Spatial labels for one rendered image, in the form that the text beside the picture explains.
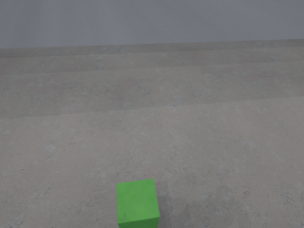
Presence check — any carton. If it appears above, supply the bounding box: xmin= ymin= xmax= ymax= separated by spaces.
xmin=116 ymin=179 xmax=161 ymax=228

